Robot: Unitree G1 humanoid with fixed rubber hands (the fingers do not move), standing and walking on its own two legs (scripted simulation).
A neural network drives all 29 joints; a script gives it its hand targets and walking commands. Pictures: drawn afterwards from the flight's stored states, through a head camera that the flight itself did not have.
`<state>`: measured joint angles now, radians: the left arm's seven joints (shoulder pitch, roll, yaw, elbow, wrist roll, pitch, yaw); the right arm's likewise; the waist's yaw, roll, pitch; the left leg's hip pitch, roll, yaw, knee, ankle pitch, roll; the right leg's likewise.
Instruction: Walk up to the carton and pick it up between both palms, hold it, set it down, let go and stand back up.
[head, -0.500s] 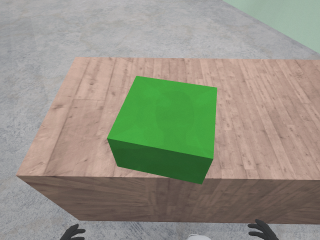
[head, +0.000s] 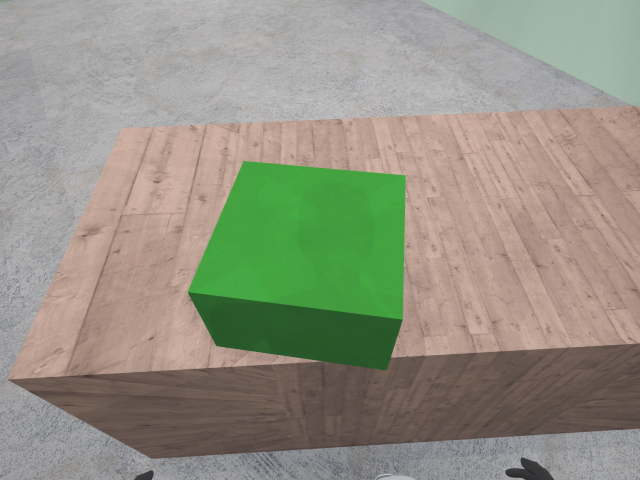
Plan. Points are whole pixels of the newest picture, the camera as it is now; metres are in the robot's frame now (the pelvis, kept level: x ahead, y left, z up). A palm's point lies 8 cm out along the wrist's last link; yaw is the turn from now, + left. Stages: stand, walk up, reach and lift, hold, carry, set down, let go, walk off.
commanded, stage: walk up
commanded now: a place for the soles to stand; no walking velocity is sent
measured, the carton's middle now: (311, 260) +0.44 +0.04 -0.04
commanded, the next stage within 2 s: reach and lift in 0.92 s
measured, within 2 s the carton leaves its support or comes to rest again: neither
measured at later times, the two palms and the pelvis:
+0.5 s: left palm out of the picture +0.11 +0.24 -0.11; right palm out of the picture +0.05 -0.30 -0.10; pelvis +0.00 -0.02 +0.00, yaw -5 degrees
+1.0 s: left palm out of the picture +0.12 +0.23 -0.11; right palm out of the picture +0.03 -0.30 -0.11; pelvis -0.01 -0.02 -0.01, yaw -4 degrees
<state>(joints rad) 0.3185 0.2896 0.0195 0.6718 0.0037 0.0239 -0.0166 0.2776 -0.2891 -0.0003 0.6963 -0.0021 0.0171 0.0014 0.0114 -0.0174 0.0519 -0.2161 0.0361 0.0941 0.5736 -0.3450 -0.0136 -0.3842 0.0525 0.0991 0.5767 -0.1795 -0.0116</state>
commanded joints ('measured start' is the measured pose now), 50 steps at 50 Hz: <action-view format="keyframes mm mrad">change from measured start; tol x16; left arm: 1 -5 148 59 -110 15 -9 -4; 46 -58 115 42 -25 11 -4 -1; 47 -599 156 35 -176 0 174 48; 50 -415 109 13 -211 -13 332 37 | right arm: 1 19 -161 -59 -102 -11 -30 -20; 42 148 -153 -58 -96 -6 -38 -21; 46 129 -158 -63 -100 -9 -35 -22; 47 -426 -76 -145 -41 -92 -166 28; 50 -209 -123 -192 -29 -90 -192 55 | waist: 1 -2 5 -58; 12 -10 -148 -43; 19 39 144 16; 24 -14 -7 -140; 48 -32 128 131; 50 -28 -94 -30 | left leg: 1 -24 129 -135 -128 15 87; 6 -109 196 -126 -110 87 128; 12 -71 -38 -50 171 -215 36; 17 -60 221 -326 -222 -47 139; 21 -134 202 -191 -102 259 123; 25 -5 25 -72 6 -52 31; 46 -50 109 -134 -158 -30 68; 48 -542 91 -25 -95 -406 94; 50 -221 49 0 94 -47 18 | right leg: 1 33 -58 97 -12 70 -53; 6 95 -35 58 56 110 -44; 12 4 -185 406 -251 -155 -188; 18 53 20 24 152 -136 -1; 22 178 -64 131 -29 203 -50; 26 43 -138 269 -171 -56 -112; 46 101 -63 149 -108 -5 -44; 47 96 -63 -78 73 -302 -77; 50 60 -83 -45 53 -100 -53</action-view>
